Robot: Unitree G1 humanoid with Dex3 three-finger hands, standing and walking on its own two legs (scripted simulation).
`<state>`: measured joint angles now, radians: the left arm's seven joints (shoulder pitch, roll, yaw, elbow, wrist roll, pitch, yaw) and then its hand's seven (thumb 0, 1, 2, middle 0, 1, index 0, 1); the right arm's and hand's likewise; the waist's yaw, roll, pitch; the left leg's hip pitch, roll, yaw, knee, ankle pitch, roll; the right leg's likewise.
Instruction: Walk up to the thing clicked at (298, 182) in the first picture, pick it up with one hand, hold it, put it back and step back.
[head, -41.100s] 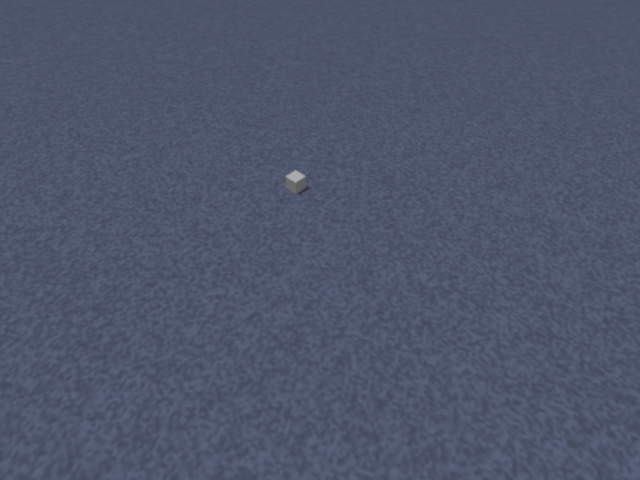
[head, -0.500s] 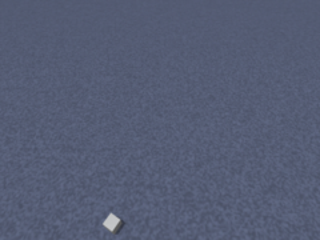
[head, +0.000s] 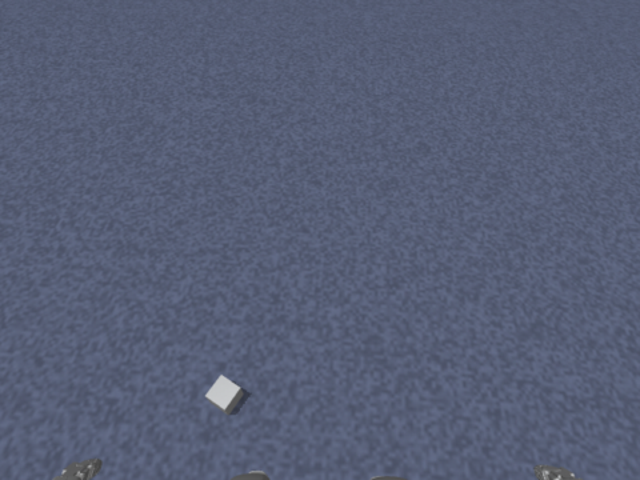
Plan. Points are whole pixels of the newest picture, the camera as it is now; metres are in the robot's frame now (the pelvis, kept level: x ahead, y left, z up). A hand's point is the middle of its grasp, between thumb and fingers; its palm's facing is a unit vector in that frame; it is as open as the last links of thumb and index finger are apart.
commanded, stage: step back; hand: left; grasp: from above
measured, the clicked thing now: (224, 395) +0.41 +0.24 -0.73
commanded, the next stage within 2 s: none
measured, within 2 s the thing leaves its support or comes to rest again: neither
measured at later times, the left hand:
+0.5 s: hand out of the picture -0.05 +0.24 -0.14, palm faces -0.10 -0.91 -0.40, open 7.4 cm
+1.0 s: hand out of the picture -0.12 +0.25 -0.14, palm faces -0.04 -0.92 -0.39, open 7.4 cm
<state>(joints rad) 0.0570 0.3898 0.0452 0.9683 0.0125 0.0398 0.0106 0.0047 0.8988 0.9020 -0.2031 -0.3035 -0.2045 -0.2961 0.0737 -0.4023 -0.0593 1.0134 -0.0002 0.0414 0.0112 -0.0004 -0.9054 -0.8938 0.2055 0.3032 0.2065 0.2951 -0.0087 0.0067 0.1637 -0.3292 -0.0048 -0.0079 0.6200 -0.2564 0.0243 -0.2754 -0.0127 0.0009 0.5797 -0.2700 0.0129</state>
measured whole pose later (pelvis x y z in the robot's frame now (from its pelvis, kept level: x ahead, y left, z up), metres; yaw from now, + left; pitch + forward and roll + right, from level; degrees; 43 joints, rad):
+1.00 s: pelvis -0.25 -0.02 +0.00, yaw -2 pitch -2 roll -1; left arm 0.13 0.39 0.07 0.80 0.01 0.05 0.02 0.00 0.90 0.90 -0.20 -0.30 -0.20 -0.30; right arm 0.11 -0.36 -0.04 0.84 -0.03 0.03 -0.01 0.00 -0.90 -0.89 0.21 0.30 0.21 0.30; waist 0.00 -0.01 0.18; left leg -0.33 0.02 -0.01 0.61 -0.24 0.02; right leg -0.40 0.08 0.11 1.07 -0.53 0.01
